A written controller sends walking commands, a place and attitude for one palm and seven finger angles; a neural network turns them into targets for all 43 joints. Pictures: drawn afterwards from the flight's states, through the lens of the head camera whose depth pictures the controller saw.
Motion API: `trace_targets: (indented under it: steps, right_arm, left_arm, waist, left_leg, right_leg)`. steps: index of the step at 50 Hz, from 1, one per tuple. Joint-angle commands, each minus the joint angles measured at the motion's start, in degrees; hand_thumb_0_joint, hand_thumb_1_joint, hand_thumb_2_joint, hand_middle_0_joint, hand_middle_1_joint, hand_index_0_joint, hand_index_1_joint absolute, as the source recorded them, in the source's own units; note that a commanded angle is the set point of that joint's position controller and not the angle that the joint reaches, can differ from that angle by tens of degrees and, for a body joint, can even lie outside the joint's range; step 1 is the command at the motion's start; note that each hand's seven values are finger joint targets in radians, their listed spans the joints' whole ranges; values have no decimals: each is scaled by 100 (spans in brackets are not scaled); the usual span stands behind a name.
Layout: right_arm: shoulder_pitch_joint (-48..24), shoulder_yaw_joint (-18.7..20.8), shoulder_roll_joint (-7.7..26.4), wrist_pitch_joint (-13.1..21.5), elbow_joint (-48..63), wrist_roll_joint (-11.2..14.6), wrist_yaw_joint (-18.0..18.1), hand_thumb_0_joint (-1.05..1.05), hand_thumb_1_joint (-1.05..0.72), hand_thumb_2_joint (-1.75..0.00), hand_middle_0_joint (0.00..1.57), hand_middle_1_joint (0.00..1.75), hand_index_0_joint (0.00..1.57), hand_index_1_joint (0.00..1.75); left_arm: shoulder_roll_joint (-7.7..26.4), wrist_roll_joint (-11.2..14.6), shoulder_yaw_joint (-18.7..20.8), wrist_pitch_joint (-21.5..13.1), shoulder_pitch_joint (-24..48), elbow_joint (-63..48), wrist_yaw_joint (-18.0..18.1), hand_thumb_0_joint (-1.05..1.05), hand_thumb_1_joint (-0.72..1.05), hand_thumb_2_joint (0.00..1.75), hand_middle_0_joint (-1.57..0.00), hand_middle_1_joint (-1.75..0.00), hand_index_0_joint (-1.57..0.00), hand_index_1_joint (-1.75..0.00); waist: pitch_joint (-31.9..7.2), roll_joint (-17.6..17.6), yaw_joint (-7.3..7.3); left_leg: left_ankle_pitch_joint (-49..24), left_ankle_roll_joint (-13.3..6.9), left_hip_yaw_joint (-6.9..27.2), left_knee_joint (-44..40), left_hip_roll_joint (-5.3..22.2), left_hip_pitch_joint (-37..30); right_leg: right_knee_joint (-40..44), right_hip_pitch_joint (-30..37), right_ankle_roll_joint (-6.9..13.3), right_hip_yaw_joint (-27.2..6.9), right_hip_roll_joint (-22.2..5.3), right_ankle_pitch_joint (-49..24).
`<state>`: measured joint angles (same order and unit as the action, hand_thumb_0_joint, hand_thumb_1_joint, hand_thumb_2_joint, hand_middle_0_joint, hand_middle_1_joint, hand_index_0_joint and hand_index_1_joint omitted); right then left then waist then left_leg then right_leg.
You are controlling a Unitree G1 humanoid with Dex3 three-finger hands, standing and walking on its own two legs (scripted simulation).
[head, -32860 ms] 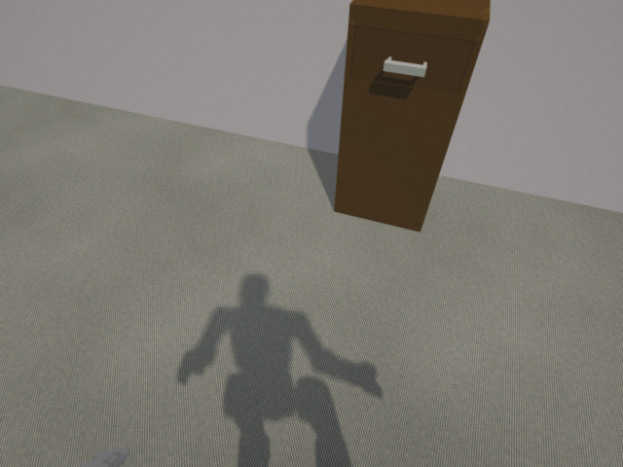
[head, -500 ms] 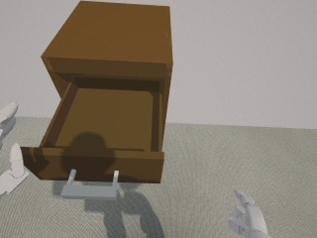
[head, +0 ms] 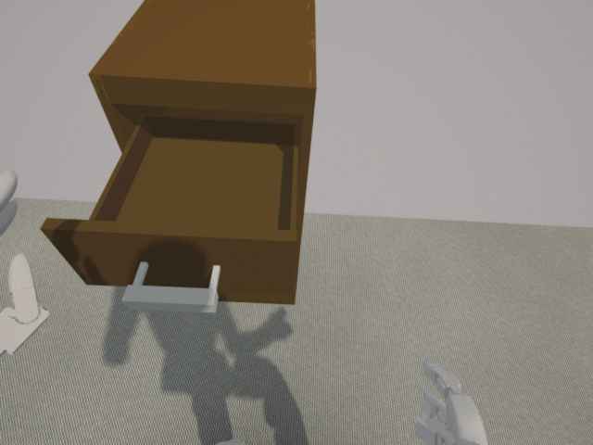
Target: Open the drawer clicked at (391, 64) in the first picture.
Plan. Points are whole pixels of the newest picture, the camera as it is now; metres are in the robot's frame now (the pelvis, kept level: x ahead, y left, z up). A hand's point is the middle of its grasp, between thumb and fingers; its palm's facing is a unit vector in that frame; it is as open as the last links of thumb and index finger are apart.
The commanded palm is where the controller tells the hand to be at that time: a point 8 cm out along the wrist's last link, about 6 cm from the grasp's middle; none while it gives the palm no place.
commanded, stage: step back with the hand held close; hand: left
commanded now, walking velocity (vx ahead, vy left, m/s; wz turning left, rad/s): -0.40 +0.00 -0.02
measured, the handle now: (175, 284) +0.33 +0.21 -0.02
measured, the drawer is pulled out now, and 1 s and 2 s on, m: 0.30 0.30 0.30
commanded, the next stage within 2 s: stop stepping back and stand still in 0.14 s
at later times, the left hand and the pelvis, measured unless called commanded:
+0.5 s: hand out of the picture +0.04 +0.20 +0.17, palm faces +0.43 -0.80 -0.42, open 7.4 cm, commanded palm -0.02 +0.24 +0.19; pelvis -0.13 -0.05 +0.01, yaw +4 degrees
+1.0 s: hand out of the picture -0.03 +0.19 +0.18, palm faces +0.43 -0.77 -0.47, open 7.5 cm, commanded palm -0.09 +0.23 +0.19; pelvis -0.19 -0.06 +0.01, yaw +5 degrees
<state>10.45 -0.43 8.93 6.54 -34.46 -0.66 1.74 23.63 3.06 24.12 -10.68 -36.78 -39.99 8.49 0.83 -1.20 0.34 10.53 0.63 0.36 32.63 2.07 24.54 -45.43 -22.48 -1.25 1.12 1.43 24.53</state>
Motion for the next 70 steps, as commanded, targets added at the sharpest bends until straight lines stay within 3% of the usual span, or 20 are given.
trace_targets:
  steps: [1,4,7,10,19,22,25,28,31,34,41,43,46,54,57,61,64,66,69,70]
  right_arm:
    - [-544,310,1026,337,701,44,27,0,-90,-90,20,30,20,30]
    - [-739,303,1024,279,781,112,13,0,-90,-90,20,30,20,30]
    - [-854,528,979,156,1000,352,-1,0,-90,-90,20,30,20,30]
    - [-977,246,497,-122,824,139,138,0,-90,-90,20,30,20,30]
    - [-317,240,967,8,959,53,350,0,-90,-90,20,30,20,30]
    - [-290,354,1143,166,1080,112,272,0,-90,-90,20,30,20,30]
    - [-331,255,929,222,968,112,142,0,-90,-90,20,30,20,30]
    - [-303,328,1086,244,866,155,127,0,-90,-90,20,30,20,30]
    - [-314,344,1095,195,781,145,168,0,-90,-90,20,30,20,30]
    - [-328,385,1033,71,727,136,140,0,-90,-90,20,30,20,30]
    - [-217,185,906,44,826,-8,184,0,-90,-90,20,30,20,30]
    - [-184,268,1072,165,924,-92,168,0,-90,-90,20,30,20,30]
    - [-168,289,814,361,821,44,68,0,-90,-90,20,30,20,30]
    - [-202,251,1062,216,597,124,205,0,-90,-90,20,30,20,30]
    - [-239,289,972,168,606,121,137,0,-90,-90,20,30,20,30]
    - [-387,327,921,173,734,126,82,0,-90,-90,20,30,20,30]
    - [-308,196,792,134,735,92,165,0,-90,-90,20,30,20,30]
    - [-367,267,995,172,823,75,206,0,-90,-90,20,30,20,30]
    - [-339,250,866,190,804,80,210,0,-90,-90,20,30,20,30]
    - [-266,577,1799,383,-559,50,-249,0,-90,-90,20,30,20,30]
  left_arm:
    - [587,80,403,-342,63,-787,-36,0,90,90,-20,-30,-20,-30]
    - [826,74,636,-454,54,-688,-117,0,90,90,-20,-30,-20,-30]
    - [1177,92,818,-448,-157,-563,-105,0,90,90,-20,-30,-20,-30]
    - [716,44,634,-379,-665,-91,-47,0,90,90,-20,-30,-20,-30]
    - [702,-165,176,-288,178,-836,322,0,90,90,-20,-30,-20,-30]
    - [787,-109,209,-378,184,-921,292,0,90,90,-20,-30,-20,-30]
    - [864,-162,408,-339,183,-828,243,0,90,90,-20,-30,-20,-30]
    - [743,-120,286,-332,413,-586,187,0,90,90,-20,-30,-20,-30]
    - [605,-178,181,-292,623,152,140,0,90,90,-20,-30,-20,-30]
    - [579,-211,31,-312,863,403,59,0,90,90,-20,-30,-20,-30]
    - [736,-239,154,-388,396,-737,200,0,90,90,-20,-30,-20,-30]
    - [810,-275,258,-520,449,-1398,263,0,90,90,-20,-30,-20,-30]
    - [863,-291,412,-375,308,-1068,196,0,90,90,-20,-30,-20,-30]
    - [481,-192,53,-287,561,240,117,0,90,90,-20,-30,-20,-30]
    - [801,-138,221,-320,744,26,106,0,90,90,-20,-30,-20,-30]
    - [742,-102,237,-375,352,-870,128,0,90,90,-20,-30,-20,-30]
    - [849,-84,443,-449,-108,-1155,240,0,90,90,-20,-30,-20,-30]
    - [827,-57,417,-493,-173,-1210,264,0,90,90,-20,-30,-20,-30]
    - [921,-66,524,-457,-148,-1037,231,0,90,90,-20,-30,-20,-30]
    - [-627,-657,-1891,569,829,3911,-522,0,90,90,-20,-30,-20,-30]
  waist:
    - [-866,1191,-33]
    - [-986,686,59]
    - [-1226,-1765,123]
    - [-1022,-494,-112]
    - [-970,-280,-177]
    - [-640,1136,-71]
    - [-291,1679,-110]
    - [18,822,-137]
    - [479,-22,-137]
    - [268,-1315,-156]
    - [-628,-18,-222]
    - [-524,1873,-159]
    - [-20,1201,-148]
    - [83,667,-143]
    - [-223,-1094,-195]
    - [-463,-554,-133]
    - [-538,292,-190]
    - [-580,1247,-50]
    - [-687,1317,-107]
    - [-17,1433,-466]
  left_leg:
    - [-1930,-669,1075,-756,1274,-697]
    - [-1144,-439,729,-216,939,-462]
    - [1936,113,176,3350,-659,317]
    - [1588,273,407,3997,-250,1018]
    - [864,-300,-259,-1295,-279,-1245]
    - [-55,-606,819,-1891,876,-1493]
    - [333,-664,845,-1884,1002,-492]
    - [1291,-658,520,-1451,698,353]
    - [2534,-546,239,-702,108,737]
    - [1844,-367,-176,1904,-430,14]
    - [1564,-453,-405,-928,-350,-1478]
    - [2880,-913,1740,-2326,1004,-1104]
    - [2388,-1337,1737,-2342,1462,-195]
    - [1561,-617,430,-1063,685,71]
    - [1074,-210,-155,1196,-121,425]
    - [1119,-167,91,1203,26,112]
    - [15,-141,-104,-808,-111,-1010]
    - [-1528,-364,929,-1157,641,-1445]
    - [-2728,-438,910,-1018,846,-1693]
    - [-3390,-493,847,-434,705,-1117]
  right_leg:
    - [1221,647,-45,44,-45,-571]
    - [2341,1213,-41,112,-207,-1924]
    - [2936,453,780,-1982,-2244,-3819]
    - [2503,735,1020,-1039,-1862,-3497]
    - [2781,1271,432,-1002,-1331,-900]
    - [1457,936,94,-326,-408,-1146]
    - [801,946,24,89,-325,-513]
    - [1321,1723,27,122,-184,-783]
    - [2344,1207,208,-981,-451,866]
    - [4025,-3,641,-2986,-1777,2510]
    - [2833,-103,476,-903,-954,1541]
    - [178,-135,117,65,81,377]
    - [-2427,-666,22,-154,-22,-141]
    - [2192,1412,87,550,-105,-488]
    - [3234,1515,846,-1864,-1764,-1461]
    - [2874,1489,1181,-1422,-1853,-2065]
    - [2272,1312,684,-486,-1142,-1990]
    - [1528,998,182,18,-391,-1659]
    - [1388,822,80,198,-183,-1086]
    - [382,44,124,230,-415,-1456]
